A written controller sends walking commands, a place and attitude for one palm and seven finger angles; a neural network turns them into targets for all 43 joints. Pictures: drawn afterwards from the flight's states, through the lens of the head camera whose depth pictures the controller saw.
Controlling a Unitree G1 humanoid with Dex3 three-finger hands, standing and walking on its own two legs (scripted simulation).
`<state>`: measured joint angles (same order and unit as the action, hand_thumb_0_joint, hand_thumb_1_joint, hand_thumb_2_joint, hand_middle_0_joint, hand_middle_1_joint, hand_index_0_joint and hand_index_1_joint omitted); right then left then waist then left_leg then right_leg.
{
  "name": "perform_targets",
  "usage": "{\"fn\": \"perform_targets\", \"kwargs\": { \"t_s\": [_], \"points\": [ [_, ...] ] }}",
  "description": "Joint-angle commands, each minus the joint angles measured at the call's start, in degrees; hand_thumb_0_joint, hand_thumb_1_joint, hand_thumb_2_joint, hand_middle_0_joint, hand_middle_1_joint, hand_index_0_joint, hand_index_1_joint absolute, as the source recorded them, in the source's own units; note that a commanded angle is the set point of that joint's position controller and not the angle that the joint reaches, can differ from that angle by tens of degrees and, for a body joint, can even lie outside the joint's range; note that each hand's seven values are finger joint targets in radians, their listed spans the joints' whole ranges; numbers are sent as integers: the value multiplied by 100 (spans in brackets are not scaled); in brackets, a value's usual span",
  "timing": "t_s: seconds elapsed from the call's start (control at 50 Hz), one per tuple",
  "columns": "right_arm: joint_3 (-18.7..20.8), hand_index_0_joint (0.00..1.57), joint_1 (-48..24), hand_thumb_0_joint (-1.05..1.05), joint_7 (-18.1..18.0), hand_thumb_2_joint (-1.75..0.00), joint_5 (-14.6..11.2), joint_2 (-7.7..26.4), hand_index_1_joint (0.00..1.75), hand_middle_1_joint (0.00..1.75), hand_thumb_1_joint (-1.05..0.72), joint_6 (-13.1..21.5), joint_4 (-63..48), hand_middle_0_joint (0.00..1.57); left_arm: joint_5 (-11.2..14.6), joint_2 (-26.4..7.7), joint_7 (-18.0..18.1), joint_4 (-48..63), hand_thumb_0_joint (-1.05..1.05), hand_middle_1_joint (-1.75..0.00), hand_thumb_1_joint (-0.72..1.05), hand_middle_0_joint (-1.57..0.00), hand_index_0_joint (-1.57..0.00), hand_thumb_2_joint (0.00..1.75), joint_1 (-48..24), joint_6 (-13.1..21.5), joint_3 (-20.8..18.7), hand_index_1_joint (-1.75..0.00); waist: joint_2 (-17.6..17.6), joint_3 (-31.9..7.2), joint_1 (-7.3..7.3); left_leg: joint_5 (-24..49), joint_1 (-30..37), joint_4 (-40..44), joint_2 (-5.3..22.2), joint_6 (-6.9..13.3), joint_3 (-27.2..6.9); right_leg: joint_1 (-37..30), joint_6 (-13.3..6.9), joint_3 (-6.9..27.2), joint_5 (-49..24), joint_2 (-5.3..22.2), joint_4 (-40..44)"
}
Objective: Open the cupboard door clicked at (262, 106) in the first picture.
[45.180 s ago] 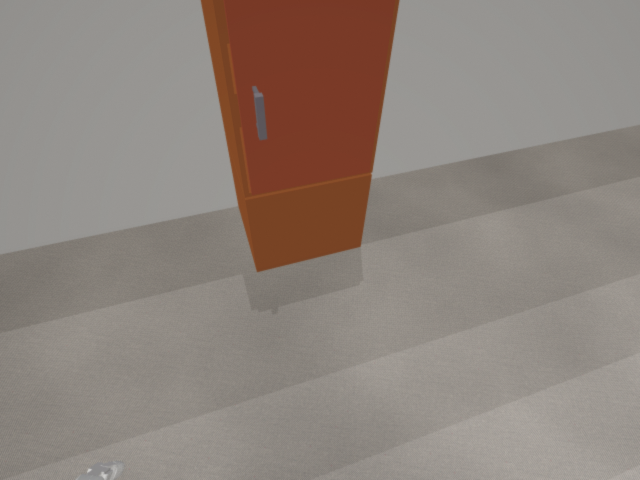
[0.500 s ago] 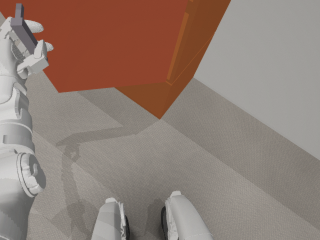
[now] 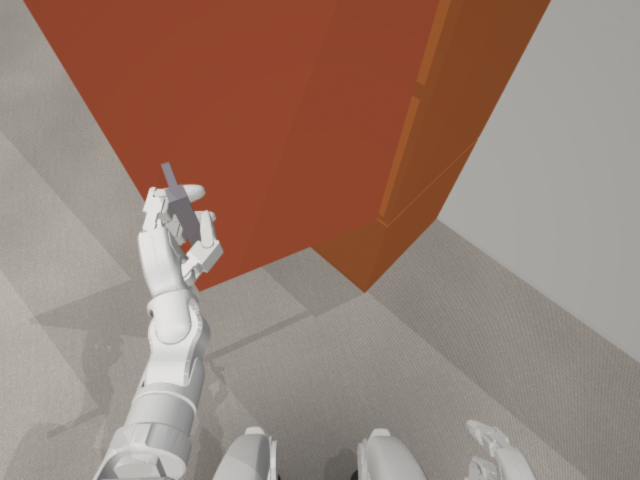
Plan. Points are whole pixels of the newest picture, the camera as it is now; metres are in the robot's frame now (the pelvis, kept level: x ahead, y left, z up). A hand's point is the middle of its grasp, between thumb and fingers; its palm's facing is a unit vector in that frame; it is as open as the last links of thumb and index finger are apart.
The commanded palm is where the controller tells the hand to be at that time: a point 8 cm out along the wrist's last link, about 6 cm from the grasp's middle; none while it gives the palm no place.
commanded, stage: pull the door open along its arc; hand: left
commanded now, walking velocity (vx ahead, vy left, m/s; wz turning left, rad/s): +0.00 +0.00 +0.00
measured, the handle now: (184, 209) +0.44 +0.19 +0.04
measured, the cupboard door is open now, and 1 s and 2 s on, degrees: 69 89 92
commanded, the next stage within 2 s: open thumb and fingers to let go in 0.32 s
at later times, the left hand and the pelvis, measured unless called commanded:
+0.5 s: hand (289, 313) +0.30 +0.04 +0.04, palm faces +0.40 -0.91 -0.02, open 5.9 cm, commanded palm +0.26 +0.10 +0.03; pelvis -0.01 -0.04 +0.00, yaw +3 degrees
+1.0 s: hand (279, 303) +0.32 +0.06 +0.03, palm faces +0.41 -0.91 -0.01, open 13.4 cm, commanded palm +0.26 +0.10 +0.03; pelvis -0.01 -0.04 +0.00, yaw +3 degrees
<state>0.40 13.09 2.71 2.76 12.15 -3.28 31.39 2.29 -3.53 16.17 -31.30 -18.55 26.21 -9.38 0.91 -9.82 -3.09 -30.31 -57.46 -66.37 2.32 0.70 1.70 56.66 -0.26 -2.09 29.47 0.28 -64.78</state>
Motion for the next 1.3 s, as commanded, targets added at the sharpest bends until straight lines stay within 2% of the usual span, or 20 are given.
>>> {"fn": "perform_targets", "kwargs": {
  "t_s": [0.0, 0.06, 0.12, 0.22, 0.3, 0.34, 0.38, 0.4, 0.42, 0.46, 0.62, 0.7, 0.8, 0.84, 0.9, 0.98, 1.0, 1.2, 1.22, 1.28],
  "points": [
    [307, 20, 368, 0, -40, -90, 106, 679, 30, 30, -90, 213, -475, 20, -255, -178, 777, 1488, 0, -135, 90, -40, -40, 90, -573, 404, 208, -135, -234, -2216, 144, 2232, 1406, 801, -182, -97, -170, -1724, -104, -115, -2473, -162, 664],
    [301, 20, 170, 0, -40, -90, 147, 596, 30, 30, -90, 286, -398, 20, -452, 231, 1245, 1521, 0, -135, 90, -40, -40, 90, -478, 385, 579, -135, -285, -1947, 110, 1878, 1325, 854, -216, -92, -158, -1675, -93, -116, -2194, -120, 773],
    [333, 20, 41, 0, -49, -90, 198, 538, 30, 30, -90, 380, -357, 20, -750, 524, 1494, 1740, 0, -135, 90, -40, -40, 90, -315, 442, 1064, -135, -326, -2007, 59, 1795, 1367, 817, -228, -67, -138, -1706, -100, -54, -2189, -87, 834],
    [320, 20, -186, 0, -37, -90, 231, 431, 30, 30, -90, 539, -384, 20, -1004, 1053, 1645, 2029, 0, -135, 90, -40, -40, 90, 228, 435, 1785, -135, -243, -1849, 82, 1595, 1370, 835, -266, -53, -121, -1741, -135, -9, -2034, -32, 957],
    [278, 20, -331, 0, -85, -90, 233, 364, 30, 30, -90, 684, -466, 20, -1035, 1221, 1672, 2191, 0, -135, 90, -40, -40, 90, 816, 362, 2011, -135, -597, -1687, 129, 1410, 1251, 841, -296, -28, -153, -1846, -139, 50, -1841, -6, 1082],
    [255, 20, -425, 0, -96, -90, 243, 317, 30, 30, -90, 761, -461, 20, -1055, 1312, 1691, 2336, 0, -135, 90, -40, -40, 90, 989, 332, 2128, -135, -508, -1691, 160, 1315, 1214, 807, -327, -32, -127, -1848, -112, 124, -1783, 48, 1118],
    [240, 20, -447, 0, -145, -90, 271, 314, 30, 30, -90, 809, -394, 20, -1136, 1221, 1793, 2319, 0, -135, 90, -40, -40, 90, 633, 315, 2071, -135, -630, -1518, 67, 1186, 1108, 731, -327, -33, -156, -1712, -83, 192, -1620, 92, 1161],
    [226, 20, -457, 0, -196, -90, 271, 327, 30, 30, -90, 809, -330, 20, -1209, 995, 1879, 2264, 0, -135, 90, -40, -40, 90, 92, 327, 1903, -135, -709, -1398, -31, 1050, 974, 660, -326, -13, -197, -1580, -66, 264, -1371, 118, 1205],
    [229, 20, -539, 0, -228, -90, 282, 315, 30, 30, -90, 806, -294, 20, -1202, 900, 1935, 2142, 0, -134, 83, -40, -40, 87, 15, 353, 1755, -134, -581, -1355, 53, 884, 886, 650, -347, -29, -179, -1542, -65, 355, -1068, 149, 1253],
    [202, 20, -619, 0, -268, -90, 282, 270, 30, 30, -90, 827, -263, 20, -1123, 906, 1956, 1969, 0, -133, 69, -38, -38, 81, -38, 388, 1680, -133, -648, -1397, 53, 732, 800, 596, -374, -27, -167, -1607, -34, 514, -789, 208, 1378],
    [244, 20, -517, 0, -253, -90, 262, 315, 30, 30, -90, 798, -309, 20, -851, 1037, 1739, 1894, 0, -127, 13, -35, -35, 57, 7, 389, 1704, -127, -659, -1850, 105, 1091, 886, 598, -377, -32, -160, -1986, 11, 487, -1601, 222, 1244],
    [259, 20, -434, 0, -224, -90, 253, 349, 30, 30, -90, 767, -350, 20, -864, 1027, 1654, 1873, 0, -124, -15, -32, -32, 45, 323, 364, 1708, -124, -719, -1831, 146, 1269, 876, 639, -373, -34, -187, -2107, -3, 440, -1996, 207, 1179],
    [266, 20, -448, 0, -225, -90, 244, 362, 30, 30, -90, 740, -347, 20, -850, 945, 1638, 1911, 0, -120, -50, -30, -30, 30, 233, 385, 1644, -120, -708, -1663, 131, 1174, 846, 639, -371, -30, -180, -1978, -11, 452, -1775, 214, 1231],
    [273, 20, -435, 0, -222, -90, 251, 355, 30, 30, -90, 737, -298, 20, -901, 1004, 1658, 1929, 0, -120, -50, -30, -30, 30, 98, 437, 1730, -120, -599, -1664, 101, 1193, 933, 637, -360, -30, -165, -1844, -33, 386, -1722, 193, 1174],
    [293, 20, -401, 0, -209, -90, 268, 373, 30, 30, -90, 763, -338, 20, -911, 991, 1693, 1944, 0, -105, -50, -27, -27, 30, 320, 442, 1675, -105, -618, -1815, 175, 1317, 985, 649, -361, -27, -177, -1887, -70, 280, -1822, 135, 1084],
    [294, 20, -417, 0, -202, -90, 257, 365, 30, 30, -90, 769, -313, 20, -919, 1141, 1726, 1977, 0, -85, -50, -24, -24, 30, 160, 426, 1820, -85, -505, -1762, 117, 1253, 1080, 675, -352, -30, -153, -1716, -76, 211, -1680, 110, 1073],
    [294, 20, -379, 0, -204, -90, 263, 384, 30, 30, -90, 767, -340, 20, -970, 1060, 1753, 2003, 0, -80, -50, -23, -23, 30, 255, 407, 1752, -80, -522, -1799, 174, 1357, 1093, 704, -347, -28, -186, -1751, -119, 147, -1727, 79, 1010],
    [261, 20, -416, 0, -206, -90, 263, 347, 30, 30, -90, 764, -390, 20, -1010, 1170, 1884, 2015, 0, -30, -50, -15, -15, 30, 346, 260, 1756, -30, -526, -1804, 215, 1420, 1170, 761, -324, -54, -216, -1687, -151, 16, -1644, 23, 938],
    [242, 20, -485, 0, -191, -90, 256, 323, 30, 30, -90, 768, -393, 20, -1005, 1354, 1872, 2016, 0, -30, -50, -15, -15, 30, 301, 250, 1945, -30, -378, -1744, 179, 1402, 1214, 756, -323, -57, -202, -1574, -150, 1, -1621, 19, 920],
    [231, 20, -509, 0, -180, -90, 265, 342, 30, 30, -90, 781, -350, 20, -1032, 1419, 1937, 1949, 0, -30, -50, -15, -15, 30, -23, 215, 1992, -30, -443, -1611, 84, 1203, 1218, 761, -316, -52, -241, -1347, -144, -62, -1304, 5, 935]
  ]
}}
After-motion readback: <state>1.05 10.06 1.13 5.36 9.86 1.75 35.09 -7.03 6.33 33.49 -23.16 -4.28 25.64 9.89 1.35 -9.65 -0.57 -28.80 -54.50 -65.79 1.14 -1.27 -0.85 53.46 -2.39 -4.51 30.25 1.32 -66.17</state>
